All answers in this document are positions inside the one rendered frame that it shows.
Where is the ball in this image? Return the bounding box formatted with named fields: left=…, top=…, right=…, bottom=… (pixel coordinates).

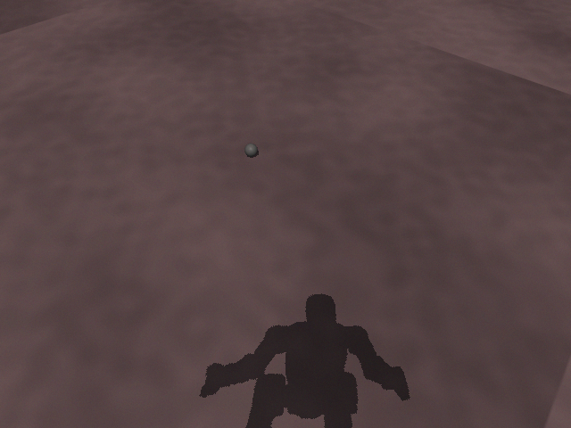
left=244, top=144, right=258, bottom=157

